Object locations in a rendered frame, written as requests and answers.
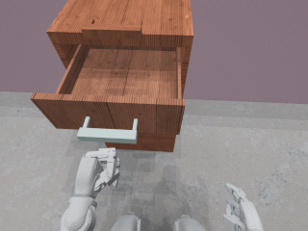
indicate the robot thigh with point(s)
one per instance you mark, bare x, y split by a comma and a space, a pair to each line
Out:
187, 224
127, 223

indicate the left robot hand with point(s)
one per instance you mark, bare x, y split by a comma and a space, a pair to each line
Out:
103, 163

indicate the right robot thigh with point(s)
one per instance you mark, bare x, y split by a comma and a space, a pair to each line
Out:
187, 224

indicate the cabinet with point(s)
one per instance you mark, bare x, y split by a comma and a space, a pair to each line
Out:
164, 23

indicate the drawer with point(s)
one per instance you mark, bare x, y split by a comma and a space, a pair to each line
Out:
115, 84

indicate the left robot thigh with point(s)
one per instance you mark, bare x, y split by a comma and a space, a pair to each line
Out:
127, 223

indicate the handle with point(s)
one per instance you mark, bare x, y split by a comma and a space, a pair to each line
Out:
108, 135
112, 31

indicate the right robot hand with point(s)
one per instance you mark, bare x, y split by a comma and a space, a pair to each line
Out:
246, 217

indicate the robot left forearm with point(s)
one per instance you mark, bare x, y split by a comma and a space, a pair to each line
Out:
80, 215

